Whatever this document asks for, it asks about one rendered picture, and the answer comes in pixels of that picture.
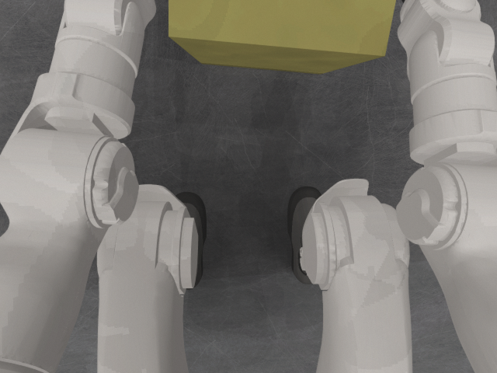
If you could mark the carton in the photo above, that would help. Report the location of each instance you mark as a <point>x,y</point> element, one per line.
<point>307,36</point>

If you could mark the right robot upper arm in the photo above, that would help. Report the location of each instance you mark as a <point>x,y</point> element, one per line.
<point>450,211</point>

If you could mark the robot right thigh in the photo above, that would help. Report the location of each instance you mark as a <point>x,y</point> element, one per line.
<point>366,310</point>

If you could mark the left robot upper arm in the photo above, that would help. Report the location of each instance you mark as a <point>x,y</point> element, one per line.
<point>61,190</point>

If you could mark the robot left forearm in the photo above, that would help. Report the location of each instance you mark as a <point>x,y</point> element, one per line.
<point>91,79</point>

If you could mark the robot right forearm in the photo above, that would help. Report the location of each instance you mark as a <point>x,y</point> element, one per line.
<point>452,82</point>

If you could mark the right robot shin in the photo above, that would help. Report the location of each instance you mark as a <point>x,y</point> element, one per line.
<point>359,187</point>

